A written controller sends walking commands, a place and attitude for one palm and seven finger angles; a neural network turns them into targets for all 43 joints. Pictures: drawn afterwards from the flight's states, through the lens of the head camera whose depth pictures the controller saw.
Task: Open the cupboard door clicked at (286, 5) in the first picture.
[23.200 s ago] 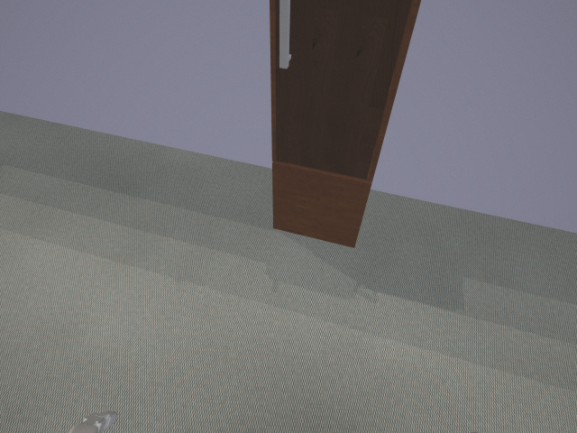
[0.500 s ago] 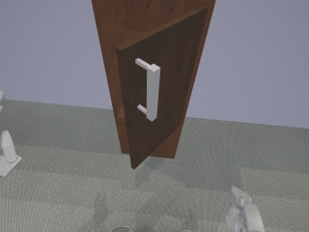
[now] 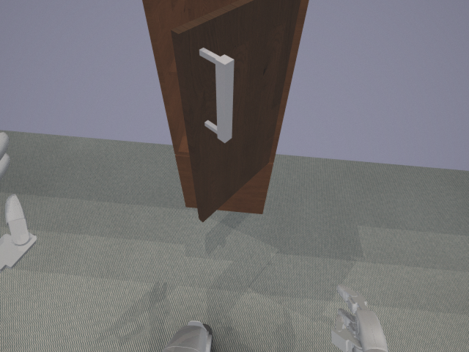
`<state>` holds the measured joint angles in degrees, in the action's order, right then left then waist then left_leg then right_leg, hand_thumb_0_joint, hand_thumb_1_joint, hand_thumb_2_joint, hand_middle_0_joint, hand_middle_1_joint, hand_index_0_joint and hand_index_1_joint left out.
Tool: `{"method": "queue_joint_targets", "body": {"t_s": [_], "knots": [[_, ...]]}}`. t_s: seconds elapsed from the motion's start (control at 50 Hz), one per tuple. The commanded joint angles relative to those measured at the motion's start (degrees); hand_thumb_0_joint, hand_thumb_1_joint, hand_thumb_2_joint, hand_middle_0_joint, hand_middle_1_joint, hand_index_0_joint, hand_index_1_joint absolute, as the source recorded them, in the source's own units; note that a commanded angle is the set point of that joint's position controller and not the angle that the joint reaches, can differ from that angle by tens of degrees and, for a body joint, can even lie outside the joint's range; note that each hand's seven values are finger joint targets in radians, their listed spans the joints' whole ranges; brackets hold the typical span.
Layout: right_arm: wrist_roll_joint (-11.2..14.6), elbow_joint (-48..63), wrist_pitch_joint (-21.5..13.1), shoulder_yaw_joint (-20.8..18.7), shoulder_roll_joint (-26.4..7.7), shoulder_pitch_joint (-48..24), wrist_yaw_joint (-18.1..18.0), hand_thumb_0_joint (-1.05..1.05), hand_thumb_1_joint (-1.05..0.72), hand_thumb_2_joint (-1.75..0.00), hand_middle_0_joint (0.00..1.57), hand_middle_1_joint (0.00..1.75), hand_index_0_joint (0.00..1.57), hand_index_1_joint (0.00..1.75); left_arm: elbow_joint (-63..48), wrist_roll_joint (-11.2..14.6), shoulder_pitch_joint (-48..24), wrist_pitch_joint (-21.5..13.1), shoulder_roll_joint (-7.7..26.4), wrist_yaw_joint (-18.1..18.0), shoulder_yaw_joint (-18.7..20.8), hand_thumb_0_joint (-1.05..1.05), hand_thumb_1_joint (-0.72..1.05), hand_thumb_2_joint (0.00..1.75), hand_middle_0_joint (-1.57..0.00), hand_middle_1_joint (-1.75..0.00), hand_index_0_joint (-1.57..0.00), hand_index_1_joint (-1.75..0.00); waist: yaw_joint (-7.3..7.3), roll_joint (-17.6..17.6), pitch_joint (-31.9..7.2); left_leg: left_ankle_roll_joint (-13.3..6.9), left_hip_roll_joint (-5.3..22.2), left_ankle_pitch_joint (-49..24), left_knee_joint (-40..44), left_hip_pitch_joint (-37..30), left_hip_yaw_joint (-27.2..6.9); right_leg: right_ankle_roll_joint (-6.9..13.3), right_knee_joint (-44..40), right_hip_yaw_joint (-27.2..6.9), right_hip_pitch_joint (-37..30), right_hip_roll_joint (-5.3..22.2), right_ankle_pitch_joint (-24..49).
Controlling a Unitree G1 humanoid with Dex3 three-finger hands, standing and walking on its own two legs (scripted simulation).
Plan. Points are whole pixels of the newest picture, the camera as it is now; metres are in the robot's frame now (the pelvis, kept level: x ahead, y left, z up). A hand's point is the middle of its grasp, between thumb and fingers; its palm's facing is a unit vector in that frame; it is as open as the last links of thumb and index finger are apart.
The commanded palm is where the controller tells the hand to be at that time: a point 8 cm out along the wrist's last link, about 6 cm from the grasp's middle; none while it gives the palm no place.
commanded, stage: stop stepping back and stand still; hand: left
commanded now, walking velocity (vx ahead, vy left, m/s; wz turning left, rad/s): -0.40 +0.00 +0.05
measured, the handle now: (216, 98) +0.52 +0.09 +0.14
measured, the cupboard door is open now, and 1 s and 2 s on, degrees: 53 53 53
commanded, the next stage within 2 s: let the arm hang, fingers relaxed in 1.30 s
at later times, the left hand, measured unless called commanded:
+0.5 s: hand out of the picture +0.11 +0.24 +0.17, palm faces +0.41 -0.75 -0.52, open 7.4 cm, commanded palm +0.06 +0.28 +0.19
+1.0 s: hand out of the picture +0.08 +0.28 +0.17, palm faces +0.45 -0.75 -0.48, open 7.4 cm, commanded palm +0.03 +0.31 +0.19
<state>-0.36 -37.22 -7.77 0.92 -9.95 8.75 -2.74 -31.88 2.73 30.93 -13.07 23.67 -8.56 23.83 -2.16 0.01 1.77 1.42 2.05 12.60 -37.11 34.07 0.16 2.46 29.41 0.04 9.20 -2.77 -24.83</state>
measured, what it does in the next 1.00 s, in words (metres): walks backwards: left foot, then left foot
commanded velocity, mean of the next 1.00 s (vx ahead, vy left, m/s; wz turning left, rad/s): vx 0.09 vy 0.04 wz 0.00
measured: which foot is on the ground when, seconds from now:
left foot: up 0.00-0.12, down 0.14-0.42, up 0.44-0.68, down 0.70-1.00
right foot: down 0.00-1.00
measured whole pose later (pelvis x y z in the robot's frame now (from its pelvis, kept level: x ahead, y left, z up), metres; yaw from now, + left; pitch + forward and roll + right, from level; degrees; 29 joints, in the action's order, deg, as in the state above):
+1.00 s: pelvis -0.10 +0.01 +0.01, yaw +2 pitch -2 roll +0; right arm 0.3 -35.1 -7.4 0.4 -11.8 12.3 -3.4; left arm -22.7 1.6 31.3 -13.3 22.8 -8.0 22.8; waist -0.1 -0.4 0.7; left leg -0.3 1.3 15.8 -27.7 10.4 4.8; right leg 1.0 27.9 3.1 15.4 0.8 -11.1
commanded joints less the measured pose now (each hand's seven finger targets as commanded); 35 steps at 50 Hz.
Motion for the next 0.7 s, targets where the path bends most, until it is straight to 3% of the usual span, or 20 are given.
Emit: {"method": "queue_joint_targets", "body": {"t_s": [0.0, 0.04, 0.08, 0.1, 0.12, 0.14, 0.16, 0.18, 0.22, 0.24, 0.3, 0.34, 0.36, 0.38, 0.4, 0.42, 0.46, 0.52, 0.62, 0.68], "knots": [[0.5, 8.8, -2.9, -2.4, -6.6, -4.5, -2.0, 0.0, -0.9, -0.9, 0.2, 0.3, 0.2, 0.3, -9.4, -0.9, -3.8, -2.5, 15.2, -1.1, 9.9, 0.0, 0.9, 0.9, -0.2, -0.3, -0.2, -0.3, 0.8, 15.3, -12.4, 0.5, -3.4, 13.1, -17.8, -3.1, 0.4, 3.0, -3.3, -6.4, -6.2, 18.7, 74.8], [0.5, 10.6, -1.8, -0.8, -5.6, -7.2, -3.1, 0.0, -0.9, -0.9, 0.2, 0.3, 0.2, 0.3, -9.2, -0.7, -0.7, -0.9, 13.2, -0.7, 10.0, 0.0, 0.9, 0.9, -0.2, -0.3, -0.2, -0.3, 1.04, 11.9, -10.9, 0.1, -3.9, 5.9, -5.2, -8.5, 5.2, 2.3, 0.3, -2.0, -7.3, 14.6, 74.1], [0.5, 10.0, -1.1, -1.0, -6.9, -5.7, -3.5, 0.0, -0.9, -0.9, 0.2, 0.3, 0.2, 0.3, -9.5, 0.2, 0.9, -0.3, 11.2, -0.4, 8.5, 0.0, 0.9, 0.9, -0.2, -0.3, -0.2, -0.3, 2.84, 1.3, -11.2, -0.5, -4.9, -7.3, 7.8, -20.0, 6.5, 0.1, 2.5, 0.4, -1.6, 11.4, 58.6], [0.7, 9.9, -1.2, -1.3, -8.0, -3.6, -3.3, 0.0, -0.9, -0.9, 0.2, 0.3, 0.2, 0.3, -10.2, 0.7, 2.3, -0.2, 10.7, -0.6, 8.3, 0.0, 0.9, 0.9, -0.2, -0.3, -0.2, -0.3, 2.9, -4.9, -13.0, -1.6, -0.9, -21.7, 14.9, -26.7, 3.3, -1.6, 5.4, 0.6, 0.6, 9.2, 46.9], [0.4, 10.4, -1.8, -2.4, -10.1, -2.6, -2.7, 0.0, -0.9, -0.9, 0.2, 0.3, 0.2, 0.3, -13.8, 0.7, 2.4, -0.5, 11.3, -0.9, 8.1, 0.0, 0.9, 0.9, -0.2, -0.3, -0.2, -0.3, 1.85, -12.0, -15.3, -4.3, 7.8, -39.7, 15.2, -33.9, -6.3, -3.2, 9.9, 1.4, 7.1, 5.1, 18.6], [0.1, 10.7, -2.6, -3.0, -10.0, -0.4, -2.0, 0.0, -0.9, -0.9, 0.2, 0.3, 0.2, 0.3, -14.3, 0.5, 2.4, -1.0, 11.9, -1.0, 8.2, 0.0, 0.9, 0.9, -0.2, -0.3, -0.2, -0.3, 1.49, -13.2, -16.1, -6.7, 12.7, -42.3, 16.7, -34.8, -12.1, -2.8, 13.9, -0.5, 9.8, 3.0, -3.9], [0.6, 10.2, -3.2, -3.5, -10.4, 0.5, -1.4, 0.0, -0.9, -0.9, 0.2, 0.3, 0.2, 0.3, -13.6, 0.6, 0.5, -1.6, 11.0, -0.6, 7.2, 0.0, 0.9, 0.9, -0.2, -0.3, -0.2, -0.3, 1.57, -9.8, -12.6, -7.7, 13.1, -31.3, 19.4, -31.6, -11.3, -2.4, 15.2, -1.7, 9.8, 2.1, -9.6], [0.2, 10.7, -4.1, -3.7, -10.1, 0.1, -1.5, 0.0, -0.9, -0.9, 0.2, 0.3, 0.2, 0.3, -9.1, 0.3, 4.4, -1.2, 10.8, -1.0, 8.4, 0.0, 0.9, 0.9, -0.2, -0.3, -0.2, -0.3, 1.3, -8.7, -10.4, -7.9, 13.2, -28.3, 20.6, -31.6, -14.3, -2.6, 13.1, -0.4, 13.0, 1.0, -6.8], [-0.6, 10.8, -4.1, -2.7, -9.3, 1.2, -1.4, 0.0, -0.9, -0.9, 0.2, 0.3, 0.2, 0.3, -12.4, -0.2, 4.3, -0.7, 12.2, -1.2, 9.1, 0.0, 0.9, 0.9, -0.2, -0.3, -0.2, -0.3, 2.58, -14.3, -12.0, -4.6, 10.6, -41.2, 17.6, -34.8, -11.7, -2.8, 10.4, 1.3, 12.5, 2.1, 0.2], [-0.4, 10.9, -4.0, -2.8, -9.2, 1.0, -1.1, 0.0, -0.9, -0.9, 0.2, 0.3, 0.2, 0.3, -13.1, -0.4, 4.5, -0.5, 11.9, -1.1, 8.5, 0.0, 0.9, 0.9, -0.2, -0.3, -0.2, -0.3, 2.89, -13.4, -12.1, -3.8, 9.8, -39.8, 17.4, -33.2, -9.5, -3.0, 9.8, 1.5, 10.4, 1.9, 2.5], [0.0, 11.7, -3.6, -2.5, -9.5, -1.0, -1.3, 0.0, -0.9, -0.9, 0.2, 0.3, 0.2, 0.3, -11.4, 0.2, 7.0, -0.2, 11.6, -1.1, 9.3, 0.0, 0.9, 0.9, -0.2, -0.3, -0.2, -0.3, 2.39, -10.1, -9.4, -5.5, 8.6, -8.4, 22.9, -18.6, -7.0, -3.5, 3.8, 2.9, -0.5, 2.1, 3.6], [0.1, 12.2, -2.5, -2.5, -9.7, -2.1, -1.4, 0.0, -0.9, -0.9, 0.2, 0.3, 0.2, 0.3, -8.8, -0.1, 6.9, -0.1, 11.1, -1.2, 9.1, 0.0, 0.9, 0.9, -0.2, -0.3, -0.2, -0.3, 2.48, -8.1, -5.7, -4.4, 6.0, 12.7, 23.8, -8.1, -5.2, -2.4, -3.5, 3.3, -7.2, 3.0, 6.5], [0.0, 12.3, -1.9, -2.8, -9.5, -2.3, -1.4, 0.0, -0.9, -0.9, 0.2, 0.3, 0.2, 0.3, -7.9, -0.3, 5.7, -0.5, 11.4, -1.2, 9.2, 0.0, 0.9, 0.9, -0.2, -0.3, -0.2, -0.3, 2.87, -4.7, -4.1, -3.2, 3.1, 16.0, 19.1, -7.6, -3.6, -0.9, -8.8, -0.2, -4.6, 5.3, 3.6], [-0.5, 12.3, -1.3, -3.2, -9.7, -2.4, -1.3, 0.0, -0.9, -0.9, 0.2, 0.3, 0.2, 0.3, -7.9, -0.5, 4.0, -0.9, 12.7, -1.1, 9.7, 0.0, 0.9, 0.9, -0.2, -0.3, -0.2, -0.3, 3.11, 0.4, -3.3, -2.0, 0.0, 14.8, 10.5, -9.9, -2.2, 2.0, -14.7, -7.8, 1.8, 10.5, -4.1], [-0.6, 11.6, -1.0, -3.5, -9.6, -2.3, -1.4, 0.0, -0.9, -0.9, 0.2, 0.3, 0.2, 0.3, -7.3, -0.3, 1.8, -1.2, 12.2, -1.0, 8.5, 0.0, 0.9, 0.9, -0.2, -0.3, -0.2, -0.3, 3.02, 7.0, -2.8, -1.0, -2.0, 11.4, -2.3, -13.3, -1.2, 5.5, -21.1, -19.4, 11.0, 18.2, -15.3], [-0.1, 10.0, -0.6, -4.1, -9.4, -1.2, -1.5, 0.0, -0.9, -0.9, 0.2, 0.3, 0.2, 0.3, -5.8, -0.6, -0.2, -1.1, 11.5, -1.0, 7.5, 0.0, 0.9, 0.9, -0.2, -0.3, -0.2, -0.3, 2.31, 11.6, -1.5, -0.9, -2.4, 11.8, -15.2, -13.3, -1.3, 7.7, -24.4, -26.1, 17.2, 23.1, -21.8], [-0.4, 8.4, -0.8, -3.8, -9.7, 0.6, -1.6, 0.0, -0.9, -0.9, 0.2, 0.3, 0.2, 0.3, -3.6, -0.9, -3.5, -1.7, 10.0, -0.7, 6.1, 0.0, 0.9, 0.9, -0.2, -0.3, -0.2, -0.3, 3.78, 7.3, -1.7, -1.2, -1.1, 8.1, -22.1, -8.2, -1.3, 6.3, -22.0, -20.5, 14.7, 21.5, -13.8], [-0.4, 8.1, -1.6, -2.6, -8.1, -0.6, -2.4, 0.0, -0.9, -0.9, 0.2, 0.3, 0.2, 0.3, 0.6, -1.7, -6.4, -2.5, 9.6, -1.0, 5.1, 0.0, 0.9, 0.9, -0.2, -0.3, -0.2, -0.3, 3.17, 4.0, -2.8, -2.1, 0.2, 6.3, -8.7, -12.0, 1.6, 4.7, -18.1, -11.5, 10.3, 17.4, -2.8], [-0.5, 8.0, -3.1, -3.0, -8.5, 0.7, -2.6, 0.0, -0.9, -0.9, 0.2, 0.3, 0.2, 0.3, -3.5, -2.1, -5.4, -2.6, 9.5, -1.9, 4.9, 0.0, 0.9, 0.9, -0.2, -0.3, -0.2, -0.3, 2.07, 2.9, -4.8, -4.0, -1.8, 6.2, 12.1, -19.6, 4.3, 2.3, -13.8, -10.5, 2.3, 15.9, 5.0], [-0.4, 9.3, -3.2, -3.7, -9.5, 0.7, -2.2, 0.0, -0.9, -0.9, 0.2, 0.3, 0.2, 0.3, -6.7, -1.6, -2.2, -3.3, 11.3, -2.2, 7.1, 0.0, 0.9, 0.9, -0.2, -0.3, -0.2, -0.3, 1.99, -2.1, -8.0, -4.8, 2.8, -5.8, 15.5, -22.8, -0.9, -1.0, -5.5, -5.1, -1.8, 10.0, 18.8]]}}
